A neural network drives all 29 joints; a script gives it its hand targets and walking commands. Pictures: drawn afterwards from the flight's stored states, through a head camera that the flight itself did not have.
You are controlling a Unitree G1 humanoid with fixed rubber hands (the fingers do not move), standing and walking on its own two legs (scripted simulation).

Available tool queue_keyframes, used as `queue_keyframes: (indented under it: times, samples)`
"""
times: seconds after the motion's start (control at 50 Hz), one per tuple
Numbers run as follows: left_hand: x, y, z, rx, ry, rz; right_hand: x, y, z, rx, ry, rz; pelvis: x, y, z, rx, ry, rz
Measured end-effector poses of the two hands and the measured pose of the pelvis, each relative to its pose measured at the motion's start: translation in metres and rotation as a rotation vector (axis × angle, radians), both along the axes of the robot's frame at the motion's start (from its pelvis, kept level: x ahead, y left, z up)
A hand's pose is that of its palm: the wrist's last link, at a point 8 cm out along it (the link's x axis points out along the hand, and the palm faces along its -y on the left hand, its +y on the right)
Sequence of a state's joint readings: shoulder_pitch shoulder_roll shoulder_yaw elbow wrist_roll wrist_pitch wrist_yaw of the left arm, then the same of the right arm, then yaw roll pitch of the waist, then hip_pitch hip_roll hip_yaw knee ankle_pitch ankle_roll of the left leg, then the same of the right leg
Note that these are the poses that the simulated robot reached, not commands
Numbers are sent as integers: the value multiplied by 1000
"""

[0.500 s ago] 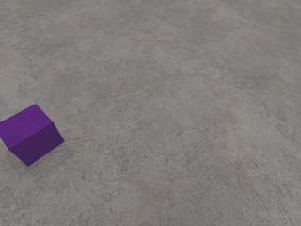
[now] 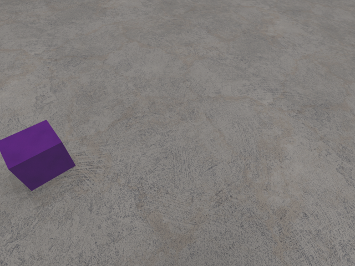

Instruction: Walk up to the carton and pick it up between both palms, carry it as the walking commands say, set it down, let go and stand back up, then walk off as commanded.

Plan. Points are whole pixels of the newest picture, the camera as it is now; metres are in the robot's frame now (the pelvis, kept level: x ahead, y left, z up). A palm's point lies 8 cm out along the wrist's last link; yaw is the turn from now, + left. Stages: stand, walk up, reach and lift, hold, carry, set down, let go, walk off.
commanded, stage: stand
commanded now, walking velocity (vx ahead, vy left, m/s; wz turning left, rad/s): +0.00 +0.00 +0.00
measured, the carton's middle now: (39, 154) +0.78 +0.85 -0.64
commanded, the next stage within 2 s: none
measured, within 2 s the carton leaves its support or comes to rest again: neither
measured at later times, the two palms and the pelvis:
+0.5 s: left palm out of the picture -0.01 +0.20 -0.13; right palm out of the picture -0.02 -0.21 -0.14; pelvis +0.01 -0.01 +0.01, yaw -1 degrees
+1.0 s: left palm out of the picture -0.08 +0.17 -0.13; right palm out of the picture -0.06 -0.21 -0.14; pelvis -0.01 -0.01 +0.01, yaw -1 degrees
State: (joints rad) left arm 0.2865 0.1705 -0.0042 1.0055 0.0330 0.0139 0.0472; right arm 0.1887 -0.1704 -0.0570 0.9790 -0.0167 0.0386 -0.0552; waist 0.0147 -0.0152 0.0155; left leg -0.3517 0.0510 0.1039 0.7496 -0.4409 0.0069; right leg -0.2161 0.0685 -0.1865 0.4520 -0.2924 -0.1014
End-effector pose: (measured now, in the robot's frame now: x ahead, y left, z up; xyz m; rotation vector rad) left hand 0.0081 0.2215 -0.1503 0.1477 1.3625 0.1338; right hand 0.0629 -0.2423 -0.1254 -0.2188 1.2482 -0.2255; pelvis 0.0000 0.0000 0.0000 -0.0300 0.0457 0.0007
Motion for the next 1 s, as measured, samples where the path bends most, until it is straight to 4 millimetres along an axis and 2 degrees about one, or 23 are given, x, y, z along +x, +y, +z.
queue_keyframes:
  times: [0.08,0.2,0.32,0.48,0.6,0.68,0.88,1.0]
  samples:
    - [-11,-9,-3,-44,46,11,3,14,2,26,-24,-2,4,3,2,15,-11,-2]
    - [-1,0,14,-8,21,21,-19,32,-6,97,35,-11,11,6,10,28,-23,-4]
    - [-8,2,21,30,45,23,-46,26,-13,116,95,-58,15,1,11,32,-41,-13]
    - [-20,-21,18,-2,77,25,-77,34,-15,156,180,-78,13,-7,12,35,-57,-14]
    - [-25,-33,16,-21,66,39,-89,30,-15,151,201,-78,9,-11,12,34,-68,-12]
    - [-37,-36,15,-22,79,50,-95,30,-15,152,213,-71,5,-12,12,33,-75,-13]
    - [-82,-44,19,-33,176,79,-113,38,-17,175,246,-65,-5,-13,12,35,-74,-18]
    - [-91,-48,19,-42,192,83,-122,33,-15,160,258,-73,-8,-13,12,33,-73,-17]
